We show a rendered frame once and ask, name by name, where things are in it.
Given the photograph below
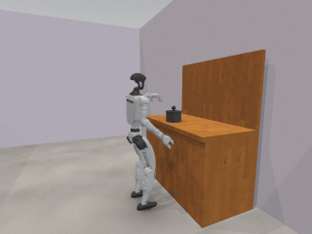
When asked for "robot right forearm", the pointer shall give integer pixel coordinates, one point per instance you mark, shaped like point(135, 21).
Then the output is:
point(152, 129)

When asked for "lid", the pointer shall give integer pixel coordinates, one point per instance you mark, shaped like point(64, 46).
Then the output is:
point(173, 111)

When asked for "robot right hand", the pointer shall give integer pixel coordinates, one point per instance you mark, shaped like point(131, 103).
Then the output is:
point(166, 140)

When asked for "robot left shin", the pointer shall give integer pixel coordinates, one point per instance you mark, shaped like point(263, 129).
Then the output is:
point(139, 175)

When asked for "right robot upper arm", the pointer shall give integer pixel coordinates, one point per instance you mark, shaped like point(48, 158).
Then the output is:
point(143, 103)

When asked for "robot left forearm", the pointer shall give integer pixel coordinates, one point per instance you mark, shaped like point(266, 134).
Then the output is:
point(148, 95)

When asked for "robot right thigh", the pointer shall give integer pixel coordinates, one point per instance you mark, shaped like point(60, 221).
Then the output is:
point(143, 144)

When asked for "pot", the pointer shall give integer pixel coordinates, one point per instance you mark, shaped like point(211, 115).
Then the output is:
point(173, 117)

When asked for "robot left hand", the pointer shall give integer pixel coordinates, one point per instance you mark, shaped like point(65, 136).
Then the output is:
point(156, 96)

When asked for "table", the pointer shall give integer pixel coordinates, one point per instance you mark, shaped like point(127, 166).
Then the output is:
point(211, 167)

